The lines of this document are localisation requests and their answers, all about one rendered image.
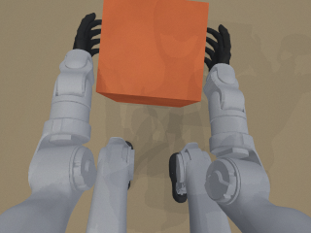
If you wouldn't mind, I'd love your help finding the robot left upper arm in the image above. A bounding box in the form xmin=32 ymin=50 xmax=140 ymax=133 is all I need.
xmin=0 ymin=145 xmax=97 ymax=233

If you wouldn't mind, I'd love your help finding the right robot thigh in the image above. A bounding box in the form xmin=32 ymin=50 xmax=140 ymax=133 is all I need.
xmin=176 ymin=148 xmax=231 ymax=233

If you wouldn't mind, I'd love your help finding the robot right foot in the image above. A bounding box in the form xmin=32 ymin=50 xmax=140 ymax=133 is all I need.
xmin=169 ymin=152 xmax=188 ymax=203

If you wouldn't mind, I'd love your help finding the carton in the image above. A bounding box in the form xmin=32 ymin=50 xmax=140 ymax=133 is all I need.
xmin=95 ymin=0 xmax=209 ymax=108

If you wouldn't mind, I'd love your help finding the robot left hand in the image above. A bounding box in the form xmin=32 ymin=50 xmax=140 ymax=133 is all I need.
xmin=73 ymin=13 xmax=102 ymax=57

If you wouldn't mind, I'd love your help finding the robot right hand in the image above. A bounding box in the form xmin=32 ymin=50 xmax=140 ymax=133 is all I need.
xmin=204 ymin=24 xmax=231 ymax=73

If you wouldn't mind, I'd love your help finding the robot right upper arm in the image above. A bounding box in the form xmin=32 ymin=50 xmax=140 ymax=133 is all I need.
xmin=204 ymin=157 xmax=311 ymax=233

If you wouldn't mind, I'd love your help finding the robot right forearm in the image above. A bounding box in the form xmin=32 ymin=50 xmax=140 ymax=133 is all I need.
xmin=203 ymin=63 xmax=264 ymax=170

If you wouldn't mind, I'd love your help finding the robot left forearm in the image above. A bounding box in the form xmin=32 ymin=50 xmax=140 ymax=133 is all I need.
xmin=28 ymin=49 xmax=95 ymax=187

